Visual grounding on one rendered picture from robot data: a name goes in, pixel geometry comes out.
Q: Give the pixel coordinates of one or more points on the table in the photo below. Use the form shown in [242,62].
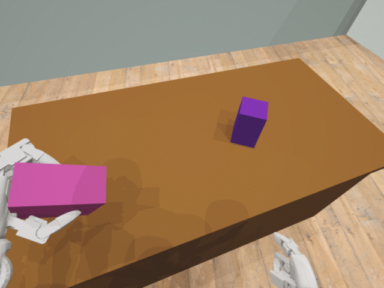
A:
[178,192]

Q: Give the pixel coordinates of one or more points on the robot left hand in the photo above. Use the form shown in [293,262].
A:
[33,228]

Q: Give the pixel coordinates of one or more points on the left robot forearm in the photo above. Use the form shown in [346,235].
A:
[6,268]

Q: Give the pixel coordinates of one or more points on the sponge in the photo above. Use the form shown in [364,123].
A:
[51,190]

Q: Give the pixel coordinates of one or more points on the robot right hand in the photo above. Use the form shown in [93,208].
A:
[297,271]

